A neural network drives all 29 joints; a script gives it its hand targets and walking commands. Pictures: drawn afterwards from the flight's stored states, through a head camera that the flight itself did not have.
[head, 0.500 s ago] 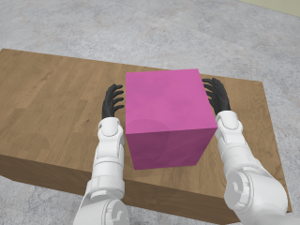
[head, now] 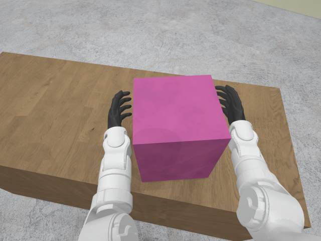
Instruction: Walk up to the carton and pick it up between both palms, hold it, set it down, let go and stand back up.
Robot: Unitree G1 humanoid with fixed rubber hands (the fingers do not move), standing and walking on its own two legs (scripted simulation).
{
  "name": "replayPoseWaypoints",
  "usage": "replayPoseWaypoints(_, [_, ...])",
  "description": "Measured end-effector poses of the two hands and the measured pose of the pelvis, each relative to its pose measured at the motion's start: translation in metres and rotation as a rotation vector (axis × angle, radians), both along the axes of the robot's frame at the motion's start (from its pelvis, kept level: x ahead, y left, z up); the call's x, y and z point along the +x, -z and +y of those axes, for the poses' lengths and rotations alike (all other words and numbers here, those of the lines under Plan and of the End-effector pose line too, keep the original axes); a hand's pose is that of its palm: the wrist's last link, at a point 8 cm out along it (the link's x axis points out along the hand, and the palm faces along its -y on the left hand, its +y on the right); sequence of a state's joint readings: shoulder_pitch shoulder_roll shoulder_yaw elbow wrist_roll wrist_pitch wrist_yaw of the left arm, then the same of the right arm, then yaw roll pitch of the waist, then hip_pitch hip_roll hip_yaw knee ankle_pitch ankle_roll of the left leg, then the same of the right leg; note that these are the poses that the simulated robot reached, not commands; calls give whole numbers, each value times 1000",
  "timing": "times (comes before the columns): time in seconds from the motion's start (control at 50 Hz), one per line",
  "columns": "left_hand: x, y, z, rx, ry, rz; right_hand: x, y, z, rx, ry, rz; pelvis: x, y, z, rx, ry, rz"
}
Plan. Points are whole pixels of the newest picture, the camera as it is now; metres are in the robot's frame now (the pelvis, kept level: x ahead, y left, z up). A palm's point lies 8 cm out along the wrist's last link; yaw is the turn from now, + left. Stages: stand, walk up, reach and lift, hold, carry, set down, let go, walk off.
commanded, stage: set down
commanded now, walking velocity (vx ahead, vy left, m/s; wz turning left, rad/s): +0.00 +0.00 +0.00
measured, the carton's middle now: (174, 132) +0.42 +0.01 -0.02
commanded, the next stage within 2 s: none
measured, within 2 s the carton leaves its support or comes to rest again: neither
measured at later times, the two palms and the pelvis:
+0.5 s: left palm (116, 123) +0.38 +0.15 +0.06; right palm (234, 116) +0.43 -0.15 +0.06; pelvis +0.00 +0.00 +0.00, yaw -1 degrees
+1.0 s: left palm (112, 138) +0.37 +0.17 +0.01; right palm (229, 113) +0.46 -0.14 +0.04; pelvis -0.02 +0.01 -0.01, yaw -2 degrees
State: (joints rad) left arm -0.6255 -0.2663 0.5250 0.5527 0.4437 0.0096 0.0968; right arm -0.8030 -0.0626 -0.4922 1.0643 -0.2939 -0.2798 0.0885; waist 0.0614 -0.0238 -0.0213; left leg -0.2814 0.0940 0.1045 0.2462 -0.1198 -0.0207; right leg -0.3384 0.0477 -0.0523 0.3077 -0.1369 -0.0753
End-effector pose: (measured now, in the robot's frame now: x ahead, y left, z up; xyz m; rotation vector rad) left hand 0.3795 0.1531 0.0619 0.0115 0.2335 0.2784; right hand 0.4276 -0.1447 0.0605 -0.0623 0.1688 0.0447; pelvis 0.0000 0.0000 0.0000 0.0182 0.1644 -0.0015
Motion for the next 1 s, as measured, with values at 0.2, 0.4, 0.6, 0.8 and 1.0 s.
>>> replayPoseWaypoints(0.2, [0, 1, 0, 3, 0, -2, 0, 0, 0, -2, 0, 1, 1, 0, 1, -1, 2, -3])
replayPoseWaypoints(0.4, [0, 1, 0, 4, -2, -2, 0, 0, 0, 2, 0, 3, 1, 0, 1, -1, 5, 3])
replayPoseWaypoints(0.6, [2, 4, 0, 15, -3, 7, 2, -1, -1, -19, -16, 22, -1, 1, 3, -1, 20, 4])
replayPoseWaypoints(0.8, [8, 20, 2, 22, -1, 43, 19, 10, 1, -37, -35, 107, -11, 7, 6, -14, 35, 96])
replayPoseWaypoints(1.0, [-13, 54, 17, 2, -28, 102, 28, 24, 3, -16, -32, 121, -16, 14, 10, -15, 36, 166])
